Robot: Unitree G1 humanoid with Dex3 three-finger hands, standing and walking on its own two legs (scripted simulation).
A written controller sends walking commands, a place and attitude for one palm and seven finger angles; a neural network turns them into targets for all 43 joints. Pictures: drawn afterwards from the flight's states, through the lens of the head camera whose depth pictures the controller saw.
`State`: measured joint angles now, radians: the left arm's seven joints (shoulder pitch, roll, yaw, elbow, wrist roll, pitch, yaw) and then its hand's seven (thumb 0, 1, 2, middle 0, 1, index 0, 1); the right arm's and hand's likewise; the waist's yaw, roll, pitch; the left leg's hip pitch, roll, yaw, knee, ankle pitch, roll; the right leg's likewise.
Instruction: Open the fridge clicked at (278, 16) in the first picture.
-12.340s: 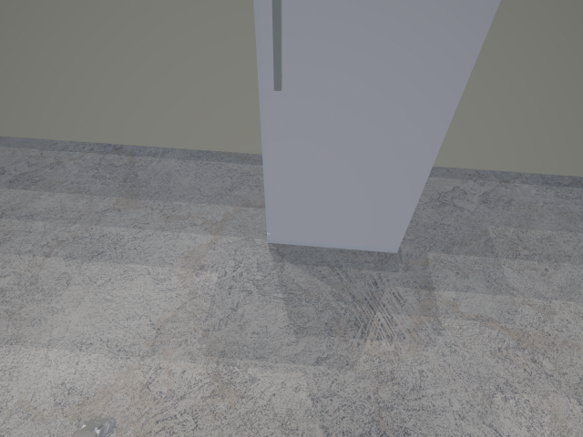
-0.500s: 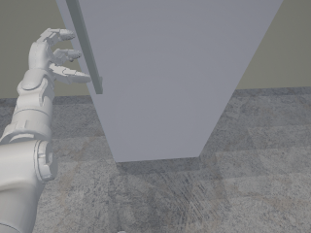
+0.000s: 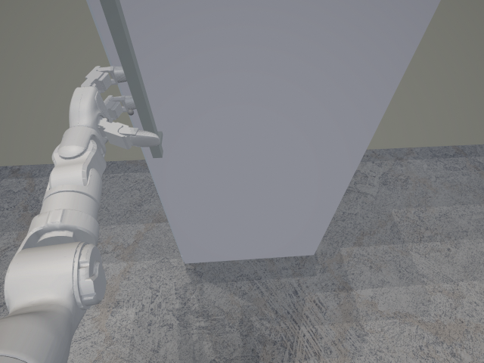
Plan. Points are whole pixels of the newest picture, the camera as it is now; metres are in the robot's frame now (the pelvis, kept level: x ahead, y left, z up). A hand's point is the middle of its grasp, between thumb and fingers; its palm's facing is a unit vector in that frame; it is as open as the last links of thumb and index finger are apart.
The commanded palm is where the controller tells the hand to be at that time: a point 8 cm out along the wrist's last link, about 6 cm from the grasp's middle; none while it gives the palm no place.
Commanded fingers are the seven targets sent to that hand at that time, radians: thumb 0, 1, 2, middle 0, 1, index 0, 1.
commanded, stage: slide the fingers in behind the handle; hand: left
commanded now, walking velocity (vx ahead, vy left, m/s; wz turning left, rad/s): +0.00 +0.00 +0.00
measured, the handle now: (140, 83) +0.53 +0.16 +0.18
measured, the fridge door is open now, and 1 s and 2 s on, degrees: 0 0 0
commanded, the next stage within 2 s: grip the handle and tug to test in 1.10 s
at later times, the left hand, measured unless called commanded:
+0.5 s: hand (142, 114) +0.47 +0.15 +0.17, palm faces +0.05 -1.00 +0.01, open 14.0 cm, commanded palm +0.44 +0.20 +0.17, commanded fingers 0.00 -0.50 0.30 -0.30 -1.20 -0.30 -1.20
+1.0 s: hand (151, 113) +0.47 +0.14 +0.17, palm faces +0.05 -1.00 +0.00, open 14.0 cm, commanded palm +0.44 +0.19 +0.17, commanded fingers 0.00 -0.50 0.30 -0.30 -1.20 -0.30 -1.20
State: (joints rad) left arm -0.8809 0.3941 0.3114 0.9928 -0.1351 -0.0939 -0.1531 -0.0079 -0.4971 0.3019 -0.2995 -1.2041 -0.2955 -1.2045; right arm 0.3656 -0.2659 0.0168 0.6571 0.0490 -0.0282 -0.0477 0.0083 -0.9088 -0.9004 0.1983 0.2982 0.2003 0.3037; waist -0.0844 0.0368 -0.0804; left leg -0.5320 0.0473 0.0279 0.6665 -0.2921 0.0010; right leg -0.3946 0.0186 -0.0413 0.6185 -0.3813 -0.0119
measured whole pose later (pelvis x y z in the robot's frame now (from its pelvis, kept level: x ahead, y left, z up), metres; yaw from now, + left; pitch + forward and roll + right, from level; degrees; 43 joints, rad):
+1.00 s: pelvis -0.01 +0.00 +0.00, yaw +0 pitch +8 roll -1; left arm -0.89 0.33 0.27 1.00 -0.13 -0.13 -0.08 -0.01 -0.50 0.30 -0.30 -1.20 -0.29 -1.20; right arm 0.37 -0.26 0.01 0.68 0.04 -0.02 -0.04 0.01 -0.91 -0.90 0.20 0.30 0.20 0.30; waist -0.09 0.04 -0.07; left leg -0.51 0.05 0.03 0.64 -0.27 0.00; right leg -0.38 0.02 -0.04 0.62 -0.37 -0.02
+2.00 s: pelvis +0.00 -0.01 +0.00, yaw +0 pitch +8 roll -1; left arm -0.88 0.32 0.27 0.98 -0.12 -0.12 -0.08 0.01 0.74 0.85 -0.43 -1.39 -0.43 -1.39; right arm 0.37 -0.26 0.01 0.69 0.04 -0.01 -0.05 0.01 -0.91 -0.90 0.20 0.30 0.20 0.30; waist -0.08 0.04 -0.07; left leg -0.50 0.05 0.03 0.64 -0.28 -0.01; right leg -0.37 0.02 -0.04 0.61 -0.37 -0.02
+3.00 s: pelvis +0.04 -0.01 +0.01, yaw -1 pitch +6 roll +0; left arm -0.55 0.22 0.22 0.47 -0.16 0.11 -0.04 0.02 0.78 0.80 -0.33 -1.40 -0.36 -1.39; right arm 0.27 -0.24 0.00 0.61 0.05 0.03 -0.04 0.01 -0.91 -0.90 0.20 0.30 0.20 0.30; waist -0.03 0.04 -0.09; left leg -0.35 0.04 0.05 0.54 -0.29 -0.01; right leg -0.23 0.01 -0.02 0.51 -0.36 -0.01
